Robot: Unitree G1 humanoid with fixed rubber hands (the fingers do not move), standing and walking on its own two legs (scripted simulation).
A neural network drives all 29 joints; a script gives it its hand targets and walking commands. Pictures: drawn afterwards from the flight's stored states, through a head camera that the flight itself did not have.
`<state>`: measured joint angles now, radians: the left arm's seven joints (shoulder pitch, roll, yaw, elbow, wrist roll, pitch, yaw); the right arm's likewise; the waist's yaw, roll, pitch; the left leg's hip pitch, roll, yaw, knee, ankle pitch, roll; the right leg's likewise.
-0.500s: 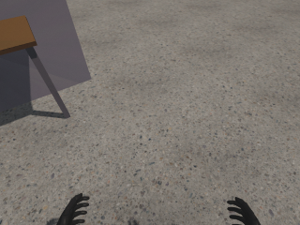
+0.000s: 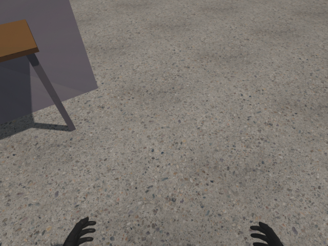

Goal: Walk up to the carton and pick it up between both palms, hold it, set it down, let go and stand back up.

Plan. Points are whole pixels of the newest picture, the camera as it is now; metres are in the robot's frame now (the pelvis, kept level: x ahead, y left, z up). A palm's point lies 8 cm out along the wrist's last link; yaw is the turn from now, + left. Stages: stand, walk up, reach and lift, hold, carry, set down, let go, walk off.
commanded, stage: stand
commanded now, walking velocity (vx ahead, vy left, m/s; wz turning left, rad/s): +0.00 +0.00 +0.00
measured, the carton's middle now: out of the picture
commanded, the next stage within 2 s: walk up in 0.64 s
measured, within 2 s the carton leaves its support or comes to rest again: neither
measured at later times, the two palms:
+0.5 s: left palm out of the picture +0.12 +0.25 -0.09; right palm out of the picture +0.10 -0.25 -0.09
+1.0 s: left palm out of the picture +0.07 +0.30 -0.08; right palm out of the picture +0.12 -0.24 -0.10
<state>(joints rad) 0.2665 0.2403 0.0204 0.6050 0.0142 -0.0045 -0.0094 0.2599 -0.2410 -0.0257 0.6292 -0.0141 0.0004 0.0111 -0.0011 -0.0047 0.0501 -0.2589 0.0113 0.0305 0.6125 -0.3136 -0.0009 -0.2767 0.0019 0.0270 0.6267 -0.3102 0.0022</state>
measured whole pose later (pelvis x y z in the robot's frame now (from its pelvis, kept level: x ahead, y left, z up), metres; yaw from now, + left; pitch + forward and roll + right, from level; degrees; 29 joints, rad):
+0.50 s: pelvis -0.01 +0.00 +0.00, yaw +0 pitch -3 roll +0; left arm 0.28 0.25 0.01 0.61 0.01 0.00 -0.01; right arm 0.28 -0.25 -0.02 0.65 -0.01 0.00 0.01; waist 0.00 -0.01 0.04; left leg -0.25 0.01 0.04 0.60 -0.30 0.00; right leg -0.27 0.00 0.03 0.61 -0.29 0.00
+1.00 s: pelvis +0.00 +0.02 +0.00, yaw +8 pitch -3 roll -1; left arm 0.29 0.26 0.04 0.66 0.10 -0.05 0.05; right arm 0.33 -0.32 -0.06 0.62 -0.09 0.08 0.09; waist -0.02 0.03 0.05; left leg -0.50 0.02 -0.01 1.08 -0.41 -0.02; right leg -0.23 -0.08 -0.09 0.61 -0.34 -0.01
